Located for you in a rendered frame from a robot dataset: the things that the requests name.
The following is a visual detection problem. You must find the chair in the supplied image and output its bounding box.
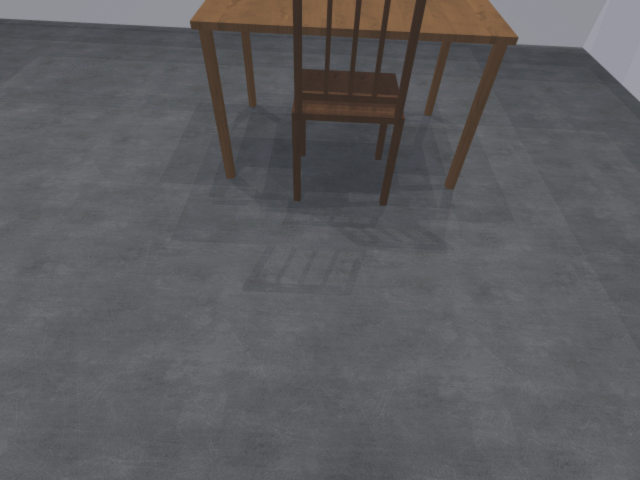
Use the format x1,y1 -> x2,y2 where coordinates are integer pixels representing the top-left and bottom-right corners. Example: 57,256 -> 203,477
292,0 -> 426,206

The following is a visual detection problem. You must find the table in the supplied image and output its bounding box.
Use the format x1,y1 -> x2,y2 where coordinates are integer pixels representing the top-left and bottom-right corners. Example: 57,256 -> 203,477
190,0 -> 519,189

